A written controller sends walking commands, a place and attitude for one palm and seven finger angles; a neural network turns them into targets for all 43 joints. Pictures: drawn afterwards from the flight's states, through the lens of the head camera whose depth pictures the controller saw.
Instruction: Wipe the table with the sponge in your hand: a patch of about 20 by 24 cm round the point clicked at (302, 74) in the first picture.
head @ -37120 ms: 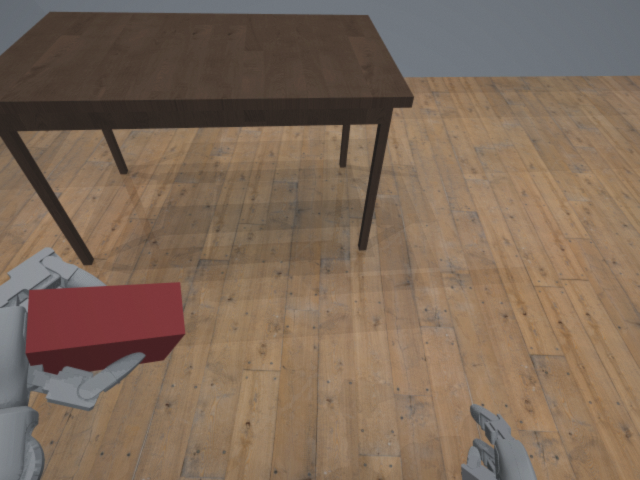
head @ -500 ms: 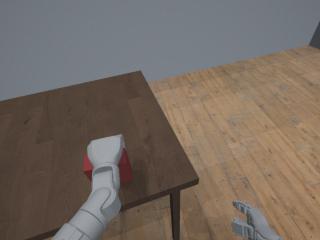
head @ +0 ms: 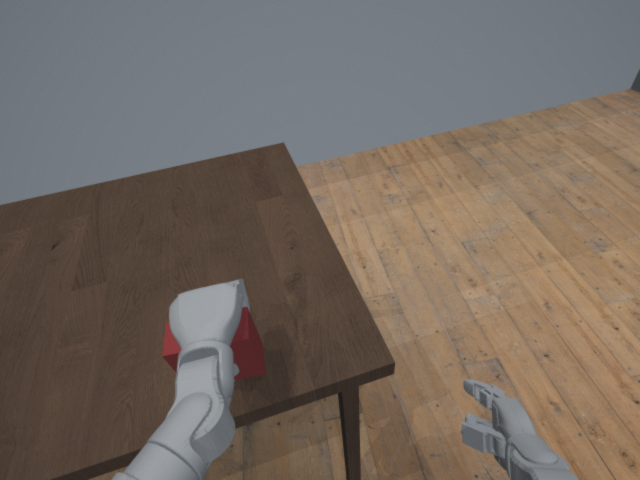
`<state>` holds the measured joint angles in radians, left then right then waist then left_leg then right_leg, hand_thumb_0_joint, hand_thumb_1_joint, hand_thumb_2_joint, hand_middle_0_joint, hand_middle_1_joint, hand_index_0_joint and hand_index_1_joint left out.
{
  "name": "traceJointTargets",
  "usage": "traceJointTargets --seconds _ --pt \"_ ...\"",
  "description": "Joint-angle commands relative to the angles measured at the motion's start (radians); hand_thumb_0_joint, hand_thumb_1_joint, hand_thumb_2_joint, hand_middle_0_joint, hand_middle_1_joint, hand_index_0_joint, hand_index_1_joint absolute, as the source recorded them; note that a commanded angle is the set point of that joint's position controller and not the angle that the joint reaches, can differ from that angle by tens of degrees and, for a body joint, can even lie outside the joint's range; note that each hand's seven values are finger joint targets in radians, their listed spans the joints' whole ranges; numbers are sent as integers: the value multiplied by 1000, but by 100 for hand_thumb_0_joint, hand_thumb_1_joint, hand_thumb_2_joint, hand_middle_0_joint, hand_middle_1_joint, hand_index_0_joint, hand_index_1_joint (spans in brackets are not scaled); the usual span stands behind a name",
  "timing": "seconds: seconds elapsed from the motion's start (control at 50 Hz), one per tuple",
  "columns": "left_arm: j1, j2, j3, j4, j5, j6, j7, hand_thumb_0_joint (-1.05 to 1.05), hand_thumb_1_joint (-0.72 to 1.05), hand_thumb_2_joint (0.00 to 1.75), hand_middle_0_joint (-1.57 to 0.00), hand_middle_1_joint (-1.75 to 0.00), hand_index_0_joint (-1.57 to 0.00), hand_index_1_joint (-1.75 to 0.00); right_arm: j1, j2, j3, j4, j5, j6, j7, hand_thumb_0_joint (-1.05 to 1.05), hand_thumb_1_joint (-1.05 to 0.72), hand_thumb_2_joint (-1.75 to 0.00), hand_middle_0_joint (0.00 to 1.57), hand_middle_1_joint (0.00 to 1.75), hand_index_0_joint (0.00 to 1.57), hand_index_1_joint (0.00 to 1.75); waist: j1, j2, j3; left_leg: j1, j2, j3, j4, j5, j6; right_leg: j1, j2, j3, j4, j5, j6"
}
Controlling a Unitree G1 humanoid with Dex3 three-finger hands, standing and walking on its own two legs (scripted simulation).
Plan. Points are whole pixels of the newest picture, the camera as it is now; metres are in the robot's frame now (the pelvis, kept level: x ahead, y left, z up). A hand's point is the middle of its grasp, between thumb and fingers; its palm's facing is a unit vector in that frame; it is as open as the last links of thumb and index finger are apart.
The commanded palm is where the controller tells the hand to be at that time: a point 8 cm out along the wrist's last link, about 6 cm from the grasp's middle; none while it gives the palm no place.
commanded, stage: wipe back along the third lane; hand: left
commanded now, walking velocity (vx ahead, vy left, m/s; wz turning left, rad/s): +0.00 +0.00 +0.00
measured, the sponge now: (222, 356) +0.29 +0.19 -0.01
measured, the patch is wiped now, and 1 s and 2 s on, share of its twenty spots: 1.00 1.00 1.00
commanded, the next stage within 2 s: slide back across to the middle lane in 0.56 s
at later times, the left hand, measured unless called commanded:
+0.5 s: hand (222, 337) +0.29 +0.18 +0.04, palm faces +0.04 -0.07 -1.00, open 9.3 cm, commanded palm +0.23 +0.16 +0.06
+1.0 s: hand (212, 343) +0.27 +0.19 +0.05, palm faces +0.05 -0.13 -0.99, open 9.3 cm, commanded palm +0.22 +0.20 +0.08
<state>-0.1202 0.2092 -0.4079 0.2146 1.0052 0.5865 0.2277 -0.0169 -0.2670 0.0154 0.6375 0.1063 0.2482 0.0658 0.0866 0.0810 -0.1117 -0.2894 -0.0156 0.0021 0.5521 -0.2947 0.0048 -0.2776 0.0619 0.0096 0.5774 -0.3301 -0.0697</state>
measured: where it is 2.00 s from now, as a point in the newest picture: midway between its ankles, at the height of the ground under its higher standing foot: outside the picture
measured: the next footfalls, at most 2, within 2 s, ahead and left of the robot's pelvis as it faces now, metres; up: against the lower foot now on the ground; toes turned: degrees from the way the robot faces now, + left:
none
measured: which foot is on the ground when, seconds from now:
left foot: down 0.00-1.00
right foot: down 0.00-1.00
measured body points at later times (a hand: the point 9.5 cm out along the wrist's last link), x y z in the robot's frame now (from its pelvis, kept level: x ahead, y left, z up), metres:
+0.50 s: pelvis -0.01 +0.00 +0.00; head -0.03 -0.04 +0.45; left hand +0.28 +0.18 +0.09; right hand +0.22 -0.21 -0.09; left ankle +0.00 +0.12 -0.73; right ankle -0.02 -0.08 -0.73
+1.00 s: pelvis +0.00 +0.00 +0.00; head -0.04 -0.04 +0.45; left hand +0.27 +0.19 +0.10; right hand +0.23 -0.20 -0.08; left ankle +0.00 +0.12 -0.73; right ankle -0.02 -0.08 -0.73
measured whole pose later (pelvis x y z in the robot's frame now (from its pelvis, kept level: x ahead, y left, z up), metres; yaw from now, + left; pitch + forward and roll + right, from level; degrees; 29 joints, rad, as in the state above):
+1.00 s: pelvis +0.00 +0.00 +0.00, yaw -1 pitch +0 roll +1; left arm -0.02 0.24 -0.37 0.11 0.97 0.57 0.22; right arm -0.01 -0.25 0.03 0.63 0.10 0.25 0.06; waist 0.07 0.08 -0.10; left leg -0.24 -0.01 0.02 0.54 -0.29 0.01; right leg -0.24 0.06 0.03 0.57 -0.32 -0.07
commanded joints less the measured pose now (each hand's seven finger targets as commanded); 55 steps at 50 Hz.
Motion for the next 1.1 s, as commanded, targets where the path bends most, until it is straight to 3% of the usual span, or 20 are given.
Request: traceJointTargets --seconds 0.0,0.04,0.06,0.14,0.16,0.24,0.36,0.4,0.44,0.46,0.64,0.66,0.78,0.86,0.92,0.96,0.98,1.02,1.06,1.08 --pt "-35 -35 -21 -17 -50 -8 -37 0 10 130 -120 -160 -120 -160 -205 -86 -31 -174 6 -46 3 0 -90 -90 20 30 20 30 -26 -200 -86 9 -25 -8 -26 209 40 69 -22 85 -88 389 -3" --pt "-36 -40 -28 -22 -49 -9 -37 0 10 130 -120 -160 -120 -160 -209 -86 -31 -175 5 -47 5 0 -90 -90 20 30 20 30 -26 -205 -95 6 -27 -7 -19 215 40 74 -23 85 -82 415 -3" --pt "-20 -12 9 -34 -54 -9 -37 0 10 130 -120 -160 -120 -160 -208 -89 -33 -179 3 -46 6 0 -90 -90 20 30 20 30 -17 -203 -104 -5 -28 -16 -24 216 39 90 -20 94 -81 422 -7" --pt "12 -44 -30 -46 -56 -10 -36 0 10 130 -120 -160 -120 -160 -210 -85 -31 -184 6 -47 9 0 -90 -90 20 30 20 30 -23 -214 -98 -6 -26 -8 -17 224 39 89 -26 85 -73 447 -1" --pt "15 -18 3 -48 -56 -9 -35 0 10 130 -120 -160 -120 -160 -211 -87 -34 -184 3 -45 10 0 -90 -90 20 30 20 30 -16 -219 -101 -11 -26 -14 -19 225 39 96 -22 92 -76 445 -5" --pt "2 -44 -38 -45 -52 3 -34 0 10 130 -120 -160 -120 -160 -214 -84 -31 -187 7 -43 11 0 -90 -90 20 30 20 30 -22 -192 -76 -5 -23 -10 -22 202 40 63 -24 73 -79 377 -2" --pt "16 -13 0 -34 -54 6 -31 0 10 130 -120 -160 -120 -160 -216 -88 -32 -186 8 -42 13 0 -90 -90 20 30 20 30 -12 -197 -79 -13 -20 -21 -31 184 37 60 -17 76 -80 330 -8" --pt "-33 -61 -52 -21 -47 10 -31 0 10 130 -120 -160 -120 -160 -211 -86 -32 -183 8 -39 13 0 -90 -90 20 30 20 30 -26 -191 -65 -6 -17 -16 -31 172 39 33 -17 58 -78 294 -7" --pt "-35 -55 -51 -13 -48 15 -31 0 10 130 -120 -160 -120 -160 -213 -86 -32 -185 10 -40 12 0 -90 -90 20 30 20 30 -22 -191 -65 -8 -18 -17 -35 156 41 30 -17 59 -86 263 -6" --pt "-50 -18 -7 -6 -47 15 -27 0 10 130 -120 -160 -120 -160 -211 -91 -35 -181 7 -38 10 0 -90 -90 20 30 20 30 -16 -187 -69 -18 -18 -24 -41 146 39 32 -12 69 -90 245 -11" --pt "-44 -88 -76 8 -48 12 -25 0 10 130 -120 -160 -120 -160 -214 -85 -36 -183 9 -37 18 0 -90 -90 20 30 20 30 -20 -193 -73 -9 -16 -19 -29 151 40 19 -15 48 -78 245 -10" --pt "-42 -31 -14 -8 -50 10 -22 0 10 130 -120 -160 -120 -160 -215 -89 -38 -183 7 -36 18 0 -90 -90 20 30 20 30 -9 -191 -87 -15 -17 -27 -36 151 40 37 -12 63 -80 247 -15" --pt "-17 6 14 -81 -53 16 -17 0 10 130 -120 -160 -120 -160 -231 -82 -31 -191 8 -34 13 0 -90 -90 20 30 20 30 -2 -162 -91 16 -18 -23 -46 173 42 71 -18 59 -81 258 -13" --pt "17 101 108 -145 -56 12 -16 0 10 130 -120 -160 -120 -160 -239 -85 -27 -196 6 -40 8 0 -90 -90 20 30 20 30 14 -153 -101 24 -20 -28 -58 205 41 118 -15 87 -93 321 -15" --pt "36 108 105 -160 -56 7 -20 0 10 130 -120 -160 -120 -160 -239 -82 -19 -192 4 -49 -3 0 -90 -90 20 30 20 30 5 -173 -64 35 -22 -16 -63 194 42 113 -18 97 -119 305 -6" --pt "25 157 159 -175 -57 4 -25 0 10 130 -120 -160 -120 -160 -241 -88 -20 -186 2 -51 -9 0 -90 -90 20 30 20 30 7 -154 -36 39 -21 -27 -74 190 41 104 -13 117 -136 285 -12" --pt "31 138 139 -167 -52 1 -25 0 10 130 -120 -160 -120 -160 -237 -83 -17 -182 1 -54 -11 0 -90 -90 20 30 20 30 4 -149 -42 46 -22 -16 -74 193 42 109 -17 105 -129 287 -8" --pt "83 162 166 -180 -60 -12 -29 0 10 130 -120 -160 -120 -160 -236 -82 -15 -185 0 -65 -15 0 -90 -90 20 30 20 30 13 -159 -45 51 -25 -15 -72 208 42 128 -18 115 -137 327 -5" --pt "96 207 212 -202 -52 -24 -32 0 10 130 -120 -160 -120 -160 -236 -86 -17 -183 -4 -69 -18 0 -90 -90 20 30 20 30 19 -125 -60 57 -27 -16 -76 219 37 145 -18 139 -138 357 -11" --pt "106 193 200 -206 -57 -29 -32 0 10 130 -120 -160 -120 -160 -232 -79 -14 -183 -4 -71 -20 0 -90 -90 20 30 20 30 15 -131 -69 53 -27 -10 -78 216 39 157 -22 129 -133 354 -6"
